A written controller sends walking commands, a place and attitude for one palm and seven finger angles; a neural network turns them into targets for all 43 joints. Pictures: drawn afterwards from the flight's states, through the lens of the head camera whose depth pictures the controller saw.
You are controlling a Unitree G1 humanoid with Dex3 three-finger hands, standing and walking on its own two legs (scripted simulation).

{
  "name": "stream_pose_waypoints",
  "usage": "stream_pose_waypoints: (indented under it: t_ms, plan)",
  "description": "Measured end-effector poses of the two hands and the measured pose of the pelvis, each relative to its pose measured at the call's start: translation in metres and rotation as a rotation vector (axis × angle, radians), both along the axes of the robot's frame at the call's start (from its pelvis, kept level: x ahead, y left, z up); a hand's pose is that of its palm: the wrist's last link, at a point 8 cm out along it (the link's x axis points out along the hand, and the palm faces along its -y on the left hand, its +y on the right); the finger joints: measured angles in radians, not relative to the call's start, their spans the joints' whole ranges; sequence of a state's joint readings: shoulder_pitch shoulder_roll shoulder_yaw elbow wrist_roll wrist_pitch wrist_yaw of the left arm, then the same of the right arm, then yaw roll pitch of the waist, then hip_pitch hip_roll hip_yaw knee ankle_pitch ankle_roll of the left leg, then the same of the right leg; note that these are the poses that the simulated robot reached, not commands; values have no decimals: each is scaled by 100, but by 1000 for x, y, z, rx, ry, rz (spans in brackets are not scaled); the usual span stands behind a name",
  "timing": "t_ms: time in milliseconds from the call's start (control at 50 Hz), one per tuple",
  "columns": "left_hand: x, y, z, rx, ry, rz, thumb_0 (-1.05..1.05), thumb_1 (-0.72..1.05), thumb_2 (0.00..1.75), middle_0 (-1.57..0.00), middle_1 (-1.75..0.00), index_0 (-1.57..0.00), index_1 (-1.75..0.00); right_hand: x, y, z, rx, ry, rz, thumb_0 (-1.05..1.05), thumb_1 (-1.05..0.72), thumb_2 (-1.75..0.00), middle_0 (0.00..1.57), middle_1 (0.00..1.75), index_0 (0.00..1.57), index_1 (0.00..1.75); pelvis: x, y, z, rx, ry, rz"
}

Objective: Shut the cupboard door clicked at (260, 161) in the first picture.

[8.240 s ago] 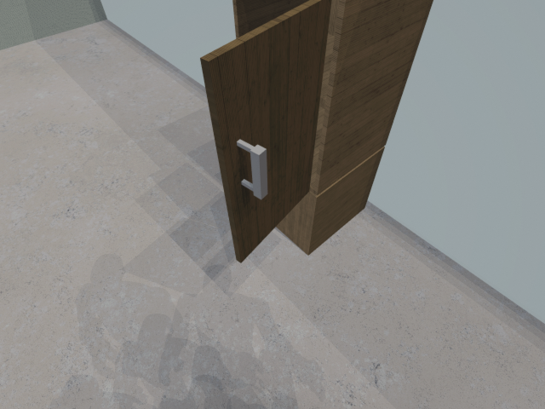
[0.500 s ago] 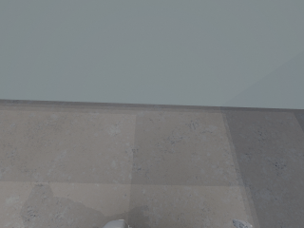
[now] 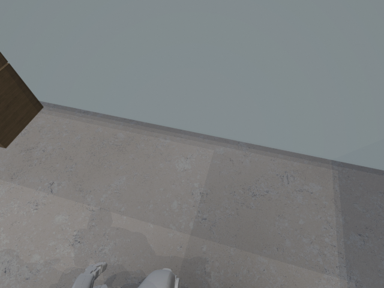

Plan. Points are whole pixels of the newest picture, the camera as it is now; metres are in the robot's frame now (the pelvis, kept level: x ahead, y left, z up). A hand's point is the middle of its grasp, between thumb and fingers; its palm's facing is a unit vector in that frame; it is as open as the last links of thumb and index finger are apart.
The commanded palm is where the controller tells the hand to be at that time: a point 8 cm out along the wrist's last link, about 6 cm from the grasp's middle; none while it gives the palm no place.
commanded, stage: walk to a spot facing it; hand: left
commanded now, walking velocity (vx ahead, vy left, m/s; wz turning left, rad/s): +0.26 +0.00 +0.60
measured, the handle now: out of the picture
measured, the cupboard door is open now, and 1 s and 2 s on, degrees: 100 100 100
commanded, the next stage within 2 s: none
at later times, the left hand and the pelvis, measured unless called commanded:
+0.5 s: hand out of the picture +0.06 +0.27 -0.16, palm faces +0.33 -0.91 -0.23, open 7.4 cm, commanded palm none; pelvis +0.08 +0.04 +0.01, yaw +18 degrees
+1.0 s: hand (103, 251) +0.21 +0.24 -0.15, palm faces +0.56 -0.79 -0.22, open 7.2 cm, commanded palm none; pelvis +0.29 +0.06 +0.01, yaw +33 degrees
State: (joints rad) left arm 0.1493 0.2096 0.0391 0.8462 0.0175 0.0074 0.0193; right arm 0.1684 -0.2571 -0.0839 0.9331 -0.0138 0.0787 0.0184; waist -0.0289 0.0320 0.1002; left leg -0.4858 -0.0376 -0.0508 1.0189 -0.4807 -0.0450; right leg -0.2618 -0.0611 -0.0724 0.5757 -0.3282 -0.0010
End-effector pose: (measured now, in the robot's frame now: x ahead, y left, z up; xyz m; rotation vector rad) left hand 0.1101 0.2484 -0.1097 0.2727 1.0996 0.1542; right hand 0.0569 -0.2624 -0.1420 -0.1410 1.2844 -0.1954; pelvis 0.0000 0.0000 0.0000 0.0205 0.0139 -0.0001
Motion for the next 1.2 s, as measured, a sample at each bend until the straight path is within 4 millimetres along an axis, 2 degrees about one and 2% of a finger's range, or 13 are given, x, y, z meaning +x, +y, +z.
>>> stream_pose_waypoints:
  t_ms: [160,300,360,420,480,580,660,740,840,900,980,1100,1200]
  plan:
    - [-58,-11,-8,-76,84,149,1,90,90,-21,-30,-20,-30,56,6,20,-3,-20,148,0,-91,-90,20,29,20,30,12,-3,10,15,-1,119]
    - [-126,21,-34,-113,213,334,1,90,90,-21,-30,-20,-30,148,56,29,-34,-143,349,1,-91,-90,20,29,20,30,36,23,-3,2,11,214]
    - [-138,40,-44,-108,280,377,1,90,90,-21,-30,-20,-30,174,75,28,-52,-217,393,0,-91,-90,20,29,20,30,44,34,-11,-3,13,246]
    - [-119,55,-38,-96,258,404,1,91,90,-20,-30,-19,-30,177,85,31,-57,-195,415,0,-91,-90,20,29,20,30,59,40,-5,-6,14,274]
    - [-84,64,-26,-92,183,408,2,91,90,-20,-30,-19,-30,173,91,30,-43,-126,425,0,-91,-90,20,29,20,30,76,43,4,-11,14,302]
    - [-11,69,-11,-86,64,388,1,91,90,-20,-30,-19,-30,167,91,21,-6,3,412,0,-91,-90,21,30,20,30,112,44,9,-13,16,344]
    - [55,66,-7,-76,-5,352,1,91,90,-20,-30,-19,-30,173,81,8,14,89,381,0,-90,-90,21,30,20,30,150,38,4,-3,17,364]
    - [110,58,-11,-50,-87,346,1,90,90,-20,-30,-19,-30,200,65,-13,16,158,375,0,-90,-90,21,30,20,30,191,31,-11,-2,6,408]
    - [117,38,-7,-78,-71,452,1,90,90,-20,-30,-20,-30,275,70,-4,-6,141,450,1,-91,-90,21,29,20,30,229,34,0,-10,-11,484]
    - [104,31,-7,-91,-29,561,-1,93,90,-21,-30,-20,-30,332,90,9,-6,75,506,1,-91,-90,20,29,20,30,253,40,9,-13,-2,523]
    - [78,30,-9,-98,72,645,-2,95,90,-21,-30,-20,-30,407,134,20,14,-22,598,1,-91,-90,20,29,20,30,282,54,13,-16,4,567]
    - [40,14,-24,-194,276,758,0,93,90,-20,-30,-20,-30,504,232,28,61,-158,747,0,-91,-90,20,29,19,30,322,95,6,-26,-9,605]
    - [30,17,-44,-300,418,815,0,91,90,-20,-30,-19,-30,560,314,22,80,-287,823,0,-91,-90,20,29,20,30,353,146,-15,-33,-23,619]
